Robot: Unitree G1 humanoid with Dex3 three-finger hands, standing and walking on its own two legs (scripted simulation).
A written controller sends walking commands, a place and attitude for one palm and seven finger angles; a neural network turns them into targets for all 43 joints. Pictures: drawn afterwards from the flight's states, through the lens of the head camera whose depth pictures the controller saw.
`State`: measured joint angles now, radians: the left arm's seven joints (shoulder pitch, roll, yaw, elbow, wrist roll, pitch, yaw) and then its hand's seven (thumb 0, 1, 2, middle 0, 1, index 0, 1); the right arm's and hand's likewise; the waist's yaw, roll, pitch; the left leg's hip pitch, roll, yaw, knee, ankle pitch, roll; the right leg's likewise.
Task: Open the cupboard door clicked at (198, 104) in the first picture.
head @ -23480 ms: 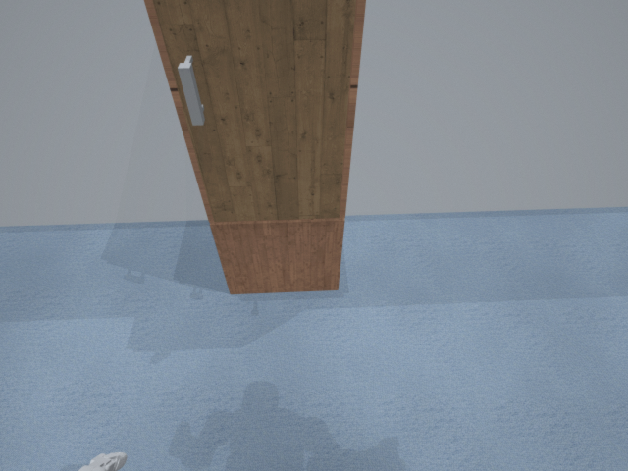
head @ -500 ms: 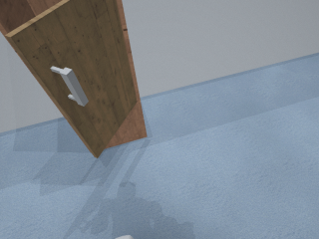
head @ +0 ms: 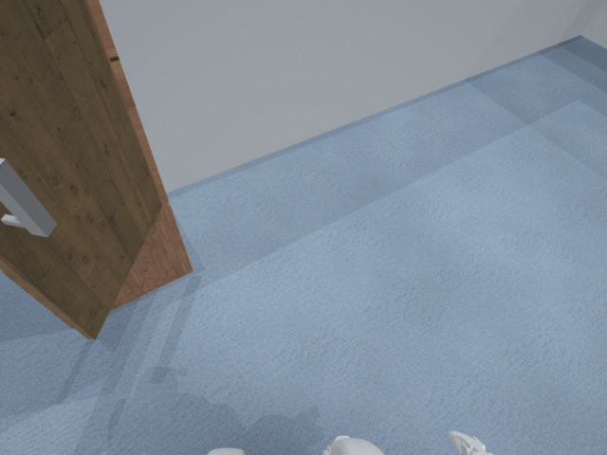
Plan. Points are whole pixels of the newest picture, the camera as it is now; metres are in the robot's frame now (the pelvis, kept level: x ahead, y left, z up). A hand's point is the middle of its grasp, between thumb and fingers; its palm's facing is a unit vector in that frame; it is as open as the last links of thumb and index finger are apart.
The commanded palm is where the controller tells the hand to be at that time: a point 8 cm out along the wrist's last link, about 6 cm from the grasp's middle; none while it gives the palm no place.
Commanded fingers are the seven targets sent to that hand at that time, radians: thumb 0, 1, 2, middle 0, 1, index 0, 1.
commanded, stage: walk to a spot facing it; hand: left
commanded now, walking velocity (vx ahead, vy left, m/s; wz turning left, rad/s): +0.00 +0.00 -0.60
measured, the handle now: (3, 197) +0.36 +0.41 +0.09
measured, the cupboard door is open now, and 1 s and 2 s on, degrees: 48 48 48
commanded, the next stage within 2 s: turn to face it in 1.82 s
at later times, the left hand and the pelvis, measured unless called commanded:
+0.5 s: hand (205, 446) +0.14 +0.15 -0.16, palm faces -0.27 -0.94 -0.21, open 7.4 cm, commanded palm none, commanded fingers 0.00 0.90 0.90 -0.20 -0.30 -0.20 -0.30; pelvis +0.02 -0.02 +0.00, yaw -18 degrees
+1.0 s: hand (363, 321) +0.36 -0.09 -0.16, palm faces -0.61 -0.76 -0.21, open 7.4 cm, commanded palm none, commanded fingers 0.00 0.90 0.90 -0.20 -0.30 -0.20 -0.30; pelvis +0.12 -0.14 -0.02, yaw -36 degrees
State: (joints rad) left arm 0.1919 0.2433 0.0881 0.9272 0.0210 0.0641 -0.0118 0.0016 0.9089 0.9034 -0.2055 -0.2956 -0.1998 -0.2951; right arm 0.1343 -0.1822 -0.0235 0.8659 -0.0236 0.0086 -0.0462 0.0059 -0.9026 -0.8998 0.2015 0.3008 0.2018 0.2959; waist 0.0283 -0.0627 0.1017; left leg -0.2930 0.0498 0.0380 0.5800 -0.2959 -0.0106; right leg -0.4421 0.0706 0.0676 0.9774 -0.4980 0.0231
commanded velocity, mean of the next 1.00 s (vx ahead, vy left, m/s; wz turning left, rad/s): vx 0.24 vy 0.00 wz -0.54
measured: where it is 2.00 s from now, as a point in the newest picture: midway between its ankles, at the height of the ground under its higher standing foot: (432, 376)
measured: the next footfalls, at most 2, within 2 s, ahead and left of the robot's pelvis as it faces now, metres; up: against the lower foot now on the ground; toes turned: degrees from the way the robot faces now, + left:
right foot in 0.22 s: +0.03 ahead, -0.15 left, +0.00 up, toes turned -12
left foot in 0.52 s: +0.11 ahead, +0.08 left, +0.00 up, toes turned -14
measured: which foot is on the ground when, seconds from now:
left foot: down 0.00-0.22, up 0.24-0.50, down 0.52-0.94, up 0.96-1.00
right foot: up 0.00-0.20, down 0.22-0.52, up 0.54-0.92, down 0.94-1.00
